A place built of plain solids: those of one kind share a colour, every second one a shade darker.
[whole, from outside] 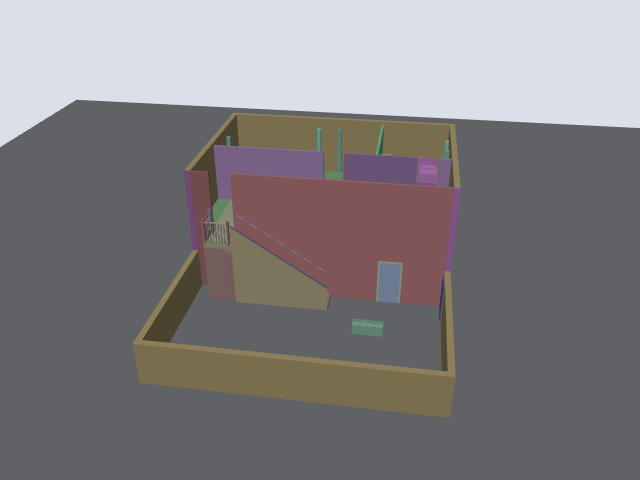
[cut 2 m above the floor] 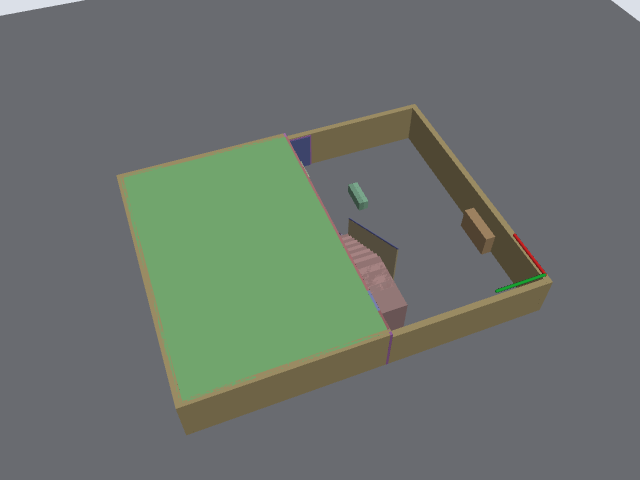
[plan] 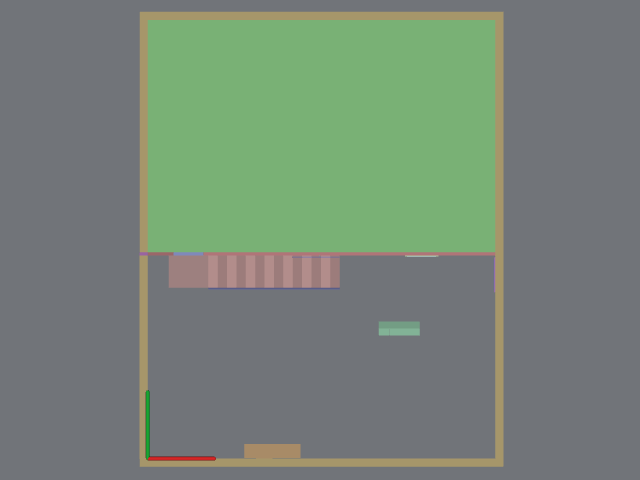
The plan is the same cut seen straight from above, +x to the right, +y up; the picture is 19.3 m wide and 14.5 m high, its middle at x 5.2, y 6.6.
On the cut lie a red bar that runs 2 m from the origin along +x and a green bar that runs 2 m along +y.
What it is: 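A house over a walled back yard; in the yard at the foot of the outdoor stair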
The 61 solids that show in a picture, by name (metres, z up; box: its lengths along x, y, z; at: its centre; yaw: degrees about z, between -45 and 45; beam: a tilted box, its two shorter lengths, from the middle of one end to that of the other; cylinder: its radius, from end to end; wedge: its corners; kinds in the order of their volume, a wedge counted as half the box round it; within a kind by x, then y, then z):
{
 "undercroft_block_1": {"box": [10.74, 7.15, 2.63], "at": [5.25, 9.8, 1.26]},
 "wall_1": {"box": [0.25, 6.13, 1.85], "at": [-0.12, 3.07, 0.88]},
 "wall_2": {"box": [0.25, 7.36, 5.57], "at": [-0.12, 9.81, 2.74]},
 "wall_3": {"box": [10.99, 0.25, 1.85], "at": [5.25, -0.12, 0.88]},
 "wall_4": {"box": [10.99, 0.25, 5.57], "at": [5.25, 13.37, 2.74]},
 "wall_5": {"box": [0.25, 6.13, 1.85], "at": [10.62, 3.07, 0.88]},
 "wall_6": {"box": [0.25, 7.36, 5.57], "at": [10.62, 9.81, 2.74]},
 "step_1": {"box": [0.58, 0.97, 2.63], "at": [1.82, 5.64, 1.26]},
 "step_2": {"box": [0.85, 0.97, 2.44], "at": [1.97, 5.64, 1.17]},
 "step_3": {"box": [0.85, 0.97, 2.26], "at": [2.25, 5.64, 1.08]},
 "step_4": {"box": [0.85, 0.97, 2.07], "at": [2.54, 5.64, 0.99]},
 "step_5": {"box": [0.85, 0.97, 1.89], "at": [2.82, 5.64, 0.9]},
 "step_6": {"box": [0.85, 0.97, 1.71], "at": [3.1, 5.64, 0.8]},
 "step_7": {"box": [0.85, 0.97, 1.52], "at": [3.39, 5.64, 0.71]},
 "step_8": {"box": [0.85, 0.97, 1.34], "at": [3.67, 5.64, 0.62]},
 "step_9": {"box": [0.85, 0.97, 1.15], "at": [3.95, 5.64, 0.53]},
 "step_10": {"box": [0.85, 0.97, 0.97], "at": [4.24, 5.64, 0.43]},
 "step_11": {"box": [0.85, 0.97, 0.79], "at": [4.52, 5.64, 0.34]},
 "step_12": {"box": [0.85, 0.97, 0.6], "at": [4.8, 5.64, 0.25]},
 "step_13": {"box": [0.85, 0.97, 0.42], "at": [5.09, 5.64, 0.16]},
 "step_14": {"box": [0.85, 0.97, 0.23], "at": [5.37, 5.64, 0.07]},
 "upper_floor_1": {"box": [0.76, 3.1, 0.18], "at": [0.26, 7.78, 2.67]},
 "upper_floor_2": {"box": [7.44, 4.06, 0.18], "at": [3.6, 11.34, 2.67]},
 "stair_wall_1": {"box": [0.78, 0.1, 5.57], "at": [0.39, 6.18, 2.74]},
 "stair_wall_2": {"box": [8.82, 0.1, 5.57], "at": [6.09, 6.18, 2.74]},
 "head_base_1": {"box": [1.2, 0.97, 2.71], "at": [1.23, 5.64, 1.3]},
 "upper_partition_1": {"box": [4.98, 0.12, 2.66], "at": [2.49, 9.38, 4.04]},
 "upper_partition_2": {"box": [3.2, 0.12, 2.66], "at": [7.48, 9.38, 4.04]},
 "upper_partition_3": {"box": [0.52, 0.12, 2.66], "at": [10.24, 9.38, 4.04]},
 "bedstead_bedroom_bed_1": {"box": [1.65, 0.05, 1.12], "at": [9.24, 13.16, 3.27]},
 "bedstead_bedroom_bed_2": {"box": [1.57, 1.05, 0.73], "at": [9.25, 11.58, 3.07]},
 "bedstead_bedroom_bed_3": {"box": [0.65, 0.4, 0.78], "at": [9.64, 12.91, 3.1]},
 "bedstead_bedroom_bed_4": {"box": [0.82, 1.02, 0.73], "at": [9.65, 12.62, 3.07]},
 "upper_split_wall_1": {"box": [0.12, 3.81, 2.66], "at": [7.31, 11.34, 4.04]},
 "upper_floor_head_1": {"box": [1.2, 4.16, 0.18], "at": [1.23, 7.24, 2.67]},
 "bike_1": {"box": [1.7, 0.43, 1.01], "at": [3.76, 0.22, 0.46]},
 "guard_panel_1": {"wedge": [[1.83, 5.11, -0.05], [1.83, 5.11, 3.66], [1.83, 5.16, -0.05], [1.83, 5.16, 3.66], [5.79, 5.11, -0.05], [5.79, 5.11, 1.08], [5.79, 5.16, -0.05], [5.79, 5.16, 1.08]]},
 "curtains_1": {"box": [0.19, 0.22, 2.22], "at": [0.09, 11.37, 3.93]},
 "curtains_2": {"box": [0.18, 0.19, 2.22], "at": [4.18, 13.16, 3.93]},
 "curtains_3": {"box": [0.18, 0.19, 2.22], "at": [5.22, 13.16, 3.93]},
 "curtains_4": {"box": [0.19, 0.22, 2.16], "at": [10.4, 12.56, 3.9]},
 "back_wall_end_1": {"box": [0.25, 0.1, 5.57], "at": [-0.12, 6.18, 2.74]},
 "back_wall_end_2": {"box": [0.25, 0.1, 5.57], "at": [10.62, 6.18, 2.74]},
 "bench_1": {"box": [0.31, 0.21, 0.49], "at": [7.13, 3.82, 0.2]},
 "bench_2": {"box": [0.31, 0.21, 0.49], "at": [7.13, 4.03, 0.2]},
 "bench_3": {"box": [0.31, 0.21, 0.49], "at": [7.44, 3.82, 0.2]},
 "bench_4": {"box": [0.31, 0.21, 0.49], "at": [7.44, 4.03, 0.2]},
 "bench_5": {"box": [0.31, 0.21, 0.49], "at": [7.76, 3.82, 0.2]},
 "bench_6": {"box": [0.31, 0.21, 0.49], "at": [7.76, 4.03, 0.2]},
 "bench_7": {"box": [0.3, 0.21, 0.49], "at": [8.06, 3.82, 0.2]},
 "bench_8": {"box": [0.3, 0.21, 0.49], "at": [8.06, 4.03, 0.2]},
 "guard_cap_1": {"wedge": [[1.83, 5.11, 3.66], [1.83, 5.11, 3.71], [1.83, 5.15, 3.66], [1.83, 5.15, 3.71], [5.79, 5.11, 1.08], [5.79, 5.11, 1.13], [5.79, 5.15, 1.08], [5.79, 5.15, 1.13]]},
 "back_wall_sill_1": {"box": [0.9, 0.1, 2.63], "at": [1.23, 6.18, 1.26]},
 "undercroft_leaf_1": {"box": [0.88, 0.05, 2.0], "at": [8.27, 6.11, 0.95]},
 "yard_gate_leaf_1": {"box": [0.05, 0.92, 1.75], "at": [10.47, 5.55, 0.82]},
 "undercroft_frame_1": {"box": [1.02, 0.03, 2.06], "at": [8.27, 6.12, 0.98]},
 "yard_gate_frame_1": {"box": [0.03, 1.06, 1.81], "at": [10.48, 5.55, 0.85]},
 "headland_side_guard_newel_1": {"box": [0.09, 0.09, 1.15], "at": [0.67, 5.21, 3.29]},
 "headland_side_guard_newel_2": {"box": [0.09, 0.09, 1.15], "at": [1.71, 5.21, 3.29]},
 "headland_ahead_guard_newel_1": {"box": [0.09, 0.09, 1.15], "at": [0.68, 6.09, 3.29]},
 "headland_side_guard_board_1": {"box": [1.04, 0.04, 0.15], "at": [1.19, 5.21, 2.79]}
}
